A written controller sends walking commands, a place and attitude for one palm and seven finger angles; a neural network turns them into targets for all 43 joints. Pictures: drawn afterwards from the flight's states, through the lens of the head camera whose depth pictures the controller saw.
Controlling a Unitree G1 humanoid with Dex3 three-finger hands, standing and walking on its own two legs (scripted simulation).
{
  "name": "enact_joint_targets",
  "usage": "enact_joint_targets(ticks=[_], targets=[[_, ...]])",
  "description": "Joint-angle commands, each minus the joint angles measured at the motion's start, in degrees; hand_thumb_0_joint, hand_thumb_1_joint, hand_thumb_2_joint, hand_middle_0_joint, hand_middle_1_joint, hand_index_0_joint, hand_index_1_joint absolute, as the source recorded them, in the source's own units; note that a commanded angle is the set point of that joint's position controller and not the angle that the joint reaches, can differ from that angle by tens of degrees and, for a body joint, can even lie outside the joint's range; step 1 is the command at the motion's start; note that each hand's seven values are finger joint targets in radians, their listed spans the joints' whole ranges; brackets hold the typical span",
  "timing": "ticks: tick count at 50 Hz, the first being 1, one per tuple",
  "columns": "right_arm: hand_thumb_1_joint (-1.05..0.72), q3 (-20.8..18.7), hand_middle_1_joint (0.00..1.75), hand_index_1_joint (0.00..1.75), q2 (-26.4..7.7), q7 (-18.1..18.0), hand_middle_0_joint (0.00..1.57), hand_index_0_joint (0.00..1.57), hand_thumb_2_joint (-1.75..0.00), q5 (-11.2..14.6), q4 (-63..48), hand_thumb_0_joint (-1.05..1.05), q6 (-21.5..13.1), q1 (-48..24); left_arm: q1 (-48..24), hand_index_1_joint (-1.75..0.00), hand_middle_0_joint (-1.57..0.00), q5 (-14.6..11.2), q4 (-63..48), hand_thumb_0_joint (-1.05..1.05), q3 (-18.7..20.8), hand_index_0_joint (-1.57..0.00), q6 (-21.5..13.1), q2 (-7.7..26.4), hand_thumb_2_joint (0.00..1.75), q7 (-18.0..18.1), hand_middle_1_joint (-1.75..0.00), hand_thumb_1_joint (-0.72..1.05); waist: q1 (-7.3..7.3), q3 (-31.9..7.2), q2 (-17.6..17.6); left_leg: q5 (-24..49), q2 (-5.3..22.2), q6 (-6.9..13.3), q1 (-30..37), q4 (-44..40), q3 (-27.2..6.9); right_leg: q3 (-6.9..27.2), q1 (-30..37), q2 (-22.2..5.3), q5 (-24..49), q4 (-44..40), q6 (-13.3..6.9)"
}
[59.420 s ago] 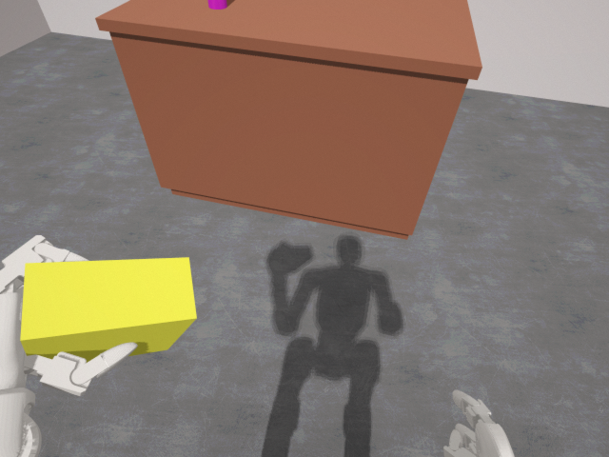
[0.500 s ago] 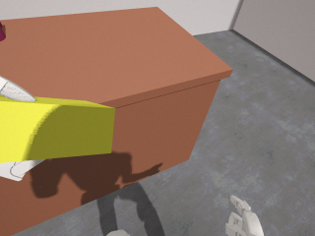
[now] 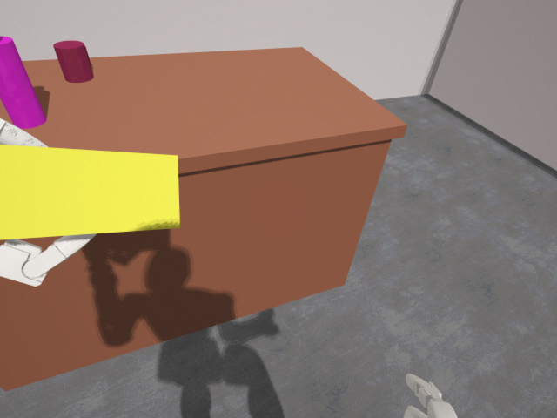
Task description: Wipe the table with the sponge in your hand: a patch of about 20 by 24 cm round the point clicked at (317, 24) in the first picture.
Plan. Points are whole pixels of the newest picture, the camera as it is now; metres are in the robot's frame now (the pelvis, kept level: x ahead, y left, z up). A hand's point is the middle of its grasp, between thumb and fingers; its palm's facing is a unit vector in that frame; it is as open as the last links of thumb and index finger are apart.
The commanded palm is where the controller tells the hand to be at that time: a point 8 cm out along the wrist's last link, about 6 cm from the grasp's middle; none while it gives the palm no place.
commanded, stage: stop stepping back and stand still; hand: left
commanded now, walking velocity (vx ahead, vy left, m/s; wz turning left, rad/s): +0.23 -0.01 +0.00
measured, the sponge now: (109, 195) +0.24 +0.19 +0.27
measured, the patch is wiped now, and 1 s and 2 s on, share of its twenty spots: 1.00 1.00 1.00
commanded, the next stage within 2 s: stand and wait in 1.20 s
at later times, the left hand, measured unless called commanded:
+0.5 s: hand (68, 232) +0.16 +0.18 +0.30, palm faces +0.49 -0.80 -0.34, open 10.0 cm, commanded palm +0.12 +0.24 +0.30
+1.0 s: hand (54, 200) +0.21 +0.22 +0.28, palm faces +0.51 -0.80 -0.32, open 10.0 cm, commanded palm +0.15 +0.26 +0.30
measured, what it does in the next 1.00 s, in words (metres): steps on the spot: left foot, then right foot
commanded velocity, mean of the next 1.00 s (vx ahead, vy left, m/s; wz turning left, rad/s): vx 0.08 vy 0.04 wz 0.00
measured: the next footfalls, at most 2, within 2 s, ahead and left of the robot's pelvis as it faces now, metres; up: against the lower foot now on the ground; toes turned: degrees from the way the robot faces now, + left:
left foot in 0.02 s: +0.03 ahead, +0.10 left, +0.00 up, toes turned +2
right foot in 0.28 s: +0.04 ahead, -0.14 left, +0.00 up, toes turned -2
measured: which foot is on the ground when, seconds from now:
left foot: up 0.00-0.00, down 0.02-1.00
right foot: down 0.00-0.02, up 0.04-0.26, down 0.28-1.00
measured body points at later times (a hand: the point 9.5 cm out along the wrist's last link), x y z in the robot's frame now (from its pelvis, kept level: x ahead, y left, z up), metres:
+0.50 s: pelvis -0.04 -0.04 +0.01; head -0.06 -0.04 +0.45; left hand +0.13 +0.22 +0.31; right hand +0.09 -0.30 -0.09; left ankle -0.02 +0.10 -0.72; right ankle +0.00 -0.14 -0.72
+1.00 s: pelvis -0.01 -0.02 +0.02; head -0.01 -0.01 +0.47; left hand +0.18 +0.26 +0.30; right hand +0.18 -0.23 -0.05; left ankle -0.01 +0.09 -0.72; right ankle +0.00 -0.14 -0.72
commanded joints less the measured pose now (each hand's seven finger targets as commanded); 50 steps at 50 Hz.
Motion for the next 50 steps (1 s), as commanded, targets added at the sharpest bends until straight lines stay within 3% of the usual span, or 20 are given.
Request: enact_joint_targets(ticks=[1,2,3,5,10,12,13,14,15,16,19,22,25,26,28,31,33,36,38,50], targets=[[-0.9,-3.02,0.3,0.3,-8.63,-1.27,0.2,0.2,-0.9,-0.58,-10.98,0.0,-6.81,-7.17,-17.05,-1.6,-1.2,0.02,-10.52,0.0,5.56,-1.2,-3.12,13.19,1.3,2.59,-1.6,0.1,-1.26,-0.73,22.48,-9.52,16.49,9.15,13.93,-36.56,-23.48,0.92,-17.1,3.37,-15.26,26.63,2.75],[-0.9,-3.44,0.3,0.3,-7.91,-0.73,0.2,0.2,-0.9,-0.05,-10.05,0.0,-7.76,-6.72,-15.84,-1.6,-1.2,0.45,-5.94,0.0,7.88,-1.2,-3.22,15.08,1.3,2.59,-1.6,0.1,-0.78,-2.82,14.93,0.17,17.15,10.44,10.1,-34.44,-23.32,6.64,-16.12,0.49,-11.23,35.26,2.34],[-0.9,-2.81,0.3,0.3,-6.83,0.36,0.2,0.2,-0.9,-0.21,-8.91,0.0,-7.61,-5.73,-17.49,-1.6,-1.2,0.71,-8.04,0.0,5.41,-1.2,-3.15,14.48,1.3,2.41,-1.6,0.1,-2.23,0.64,13.18,-4.54,17.15,11.08,8.2,-34.96,-27.98,8.53,-20.5,-1.1,-9.17,38.26,2.71],[-0.9,-2.44,0.3,0.3,-6.12,0.71,0.2,0.2,-0.9,-0.1,-6.79,0.0,-8.12,-6.33,-14.22,-1.6,-1.2,1.1,-4.23,0.0,5.53,-1.2,-3.02,13.69,1.3,2.27,-1.6,0.1,-1.18,5.77,10.62,-13.33,17.93,11.24,3.05,-35.81,-25.82,10.93,-21.74,-4.1,-7.19,36.37,2.48],[-0.9,-3.1,0.3,0.3,-8.82,0.05,0.2,0.2,-0.9,-0.84,-8.71,0.0,-7.46,-7.39,-10.16,-1.6,-1.2,0.01,-4.9,0.0,4.67,-1.2,-2.57,10.2,1.3,1.95,-1.6,0.1,-0.24,3.73,14.84,-15.68,11.09,4.36,-5.4,-33.08,-10.48,-1.19,5.11,-0.63,-8.1,5.24,2.35],[-0.9,-3.28,0.3,0.3,-8.92,-0.18,0.2,0.2,-0.9,-1.17,-10.08,0.0,-6.58,-7.8,-6.73,-1.6,-1.2,0.24,-4.06,0.0,5.44,-1.2,-1.92,10.74,1.3,2.03,-1.6,0.1,1.86,0.56,8.15,-17.72,6.18,1.88,-12.64,-17.28,-5.12,-2.86,21.58,1.13,-5.31,-6.58,1.74],[-0.9,-3.61,0.3,0.3,-8.31,-0.02,0.2,0.2,-0.9,-1.17,-10.16,0.0,-6.0,-6.74,-6.51,-1.6,-1.2,0.73,-4.73,0.0,5.31,-1.2,-1.83,11.1,1.3,1.66,-1.6,0.1,1.81,-0.04,-4.98,-13.11,0.36,0.6,-14.87,2.17,0.94,3.37,22.68,-3.35,-3.62,-14.17,-0.84],[-0.9,-3.8,0.3,0.3,-7.74,0.4,0.2,0.2,-0.9,-1.09,-11.06,0.0,-5.56,-7.45,-5.46,-1.6,-1.2,1.13,-4.46,0.0,5.96,-1.2,-2.06,13.57,1.3,1.32,-1.6,0.1,0.72,-0.95,-17.53,-8.56,-3.41,-0.95,-20.04,21.68,-0.37,27.39,21.06,-16.52,-5.63,-22.61,-6.56],[-0.9,-3.37,0.3,0.3,-7.57,0.44,0.2,0.2,-0.9,-0.84,-10.23,0.0,-5.65,-8.4,-10.42,-1.6,-1.2,0.14,-8.5,0.0,7.54,-1.2,-3.5,14.13,1.3,1.28,-1.6,0.1,-0.48,-1.59,-11.37,-2.08,-0.55,-1.69,-19.45,27.99,-5.65,35.42,14.08,-21.87,-13.99,-26.81,-8.7],[-0.9,-4.02,0.3,0.3,-7.54,0.65,0.2,0.2,-0.9,-0.58,-8.55,0.0,-5.42,-7.03,-9.99,-1.6,-1.2,0.0,-9.98,0.0,8.61,-1.2,-4.36,14.59,1.3,1.33,-1.6,0.1,-1.11,0.32,-6.52,0.32,1.07,-1.79,-18.53,27.05,-8.25,35.89,10.12,-21.23,-21.73,-27.48,-9.49],[-0.9,-3.97,0.3,0.3,-6.55,0.03,0.2,0.2,-0.9,-0.91,-8.56,0.0,-3.6,-7.31,-6.84,-1.6,-1.2,-0.77,-12.11,0.0,9.61,-1.2,-4.76,13.38,1.3,1.54,-1.6,0.1,-2.0,3.63,-3.32,4.32,4.02,-1.14,-3.69,6.49,-5.62,19.28,-3.18,-17.66,-19.98,-24.58,-5.82],[-0.9,-3.42,0.3,0.3,-6.45,-1.7,0.2,0.2,-0.9,-1.52,-8.47,0.0,-4.76,-7.84,-4.04,-1.6,-1.2,-0.12,-9.66,0.0,7.57,-1.2,-4.79,12.33,1.3,3.57,-1.6,0.1,-1.36,0.53,-0.62,0.45,0.04,0.0,11.94,-15.87,1.86,13.59,-3.39,-13.37,-23.3,-18.94,-3.81],[-0.9,-4.17,0.3,0.3,-9.4,-2.19,0.2,0.2,-0.9,-1.86,-9.76,0.0,-5.41,-7.33,-4.63,-1.6,-1.2,-0.01,-8.25,0.0,7.1,-1.2,-4.59,10.98,1.3,4.69,-1.6,0.1,-0.23,0.28,13.64,-9.67,6.61,3.63,10.2,-28.03,-11.82,4.98,-0.15,-2.23,-17.04,-4.14,0.49],[-0.9,-4.32,0.3,0.3,-9.28,-2.11,0.2,0.2,-0.9,-1.33,-9.88,0.0,-5.11,-7.05,-4.99,-1.6,-1.2,-0.05,-6.89,0.0,8.19,-1.2,-4.17,11.93,1.3,4.88,-1.6,0.1,0.24,-0.71,12.01,-14.1,8.84,3.52,3.07,-30.36,-14.68,1.09,6.67,-0.14,-13.95,-2.35,1.98],[-0.9,-4.51,0.3,0.3,-8.97,-1.78,0.2,0.2,-0.9,-1.42,-9.91,0.0,-4.68,-7.5,-5.14,-1.6,-1.2,0.49,-4.49,0.0,7.33,-1.2,-3.29,11.21,1.3,4.72,-1.6,0.1,-0.01,4.74,5.38,-16.17,4.84,1.12,-6.53,-24.94,-10.41,5.65,11.07,-2.32,-11.5,-9.71,1.39],[-0.9,-4.15,0.3,0.3,-7.56,-0.38,0.2,0.2,-0.9,-1.41,-9.09,0.0,-4.71,-6.61,-2.92,-1.6,-1.2,0.34,-4.44,0.0,6.8,-1.2,-3.96,10.82,1.3,4.05,-1.6,0.1,-1.1,3.7,-9.38,2.24,-0.26,-1.52,-3.07,-3.99,-2.9,24.58,9.12,-16.17,-12.79,-23.86,-4.48],[-0.9,-4.08,0.3,0.3,-7.7,0.12,0.2,0.2,-0.9,-1.44,-9.1,0.0,-4.94,-7.64,-4.9,-1.6,-1.2,0.25,-8.93,0.0,6.59,-1.2,-4.91,11.06,1.3,3.85,-1.6,0.1,-1.53,2.1,-4.2,7.21,1.4,-1.18,4.18,-12.65,-3.86,17.97,9.01,-15.61,-0.15,-19.08,-3.91],[-0.9,-4.31,0.3,0.3,-9.02,-0.28,0.2,0.2,-0.9,-1.96,-9.93,0.0,-5.39,-9.34,-2.73,-1.6,-1.2,0.26,-12.6,0.0,7.23,-1.2,-5.99,10.84,1.3,4.07,-1.6,0.1,-0.51,0.93,8.6,15.83,4.73,0.46,10.07,-24.89,-10.19,7.19,8.77,-4.62,6.13,-8.37,1.0],[-0.9,-3.69,0.3,0.3,-7.85,-0.11,0.2,0.2,-0.9,-1.65,-10.1,0.0,-5.46,-9.49,-2.19,-1.6,-1.2,0.58,-12.58,0.0,7.58,-1.2,-5.99,10.63,1.3,4.38,-1.6,0.1,0.0,-1.46,9.91,24.95,6.16,1.05,10.86,-24.82,-10.46,3.65,11.65,-2.1,11.5,-6.28,2.78],[-0.9,-3.19,0.3,0.3,-7.13,0.32,0.2,0.2,-0.9,-1.91,-10.32,0.0,-4.23,-11.27,-0.81,-1.6,-1.2,-0.1,-12.57,0.0,6.11,-1.2,-5.7,8.91,1.3,3.43,-1.6,0.1,-0.07,-2.8,6.84,25.04,4.59,-1.26,12.51,-25.44,-6.85,5.87,16.39,-3.47,17.62,-12.69,2.12]])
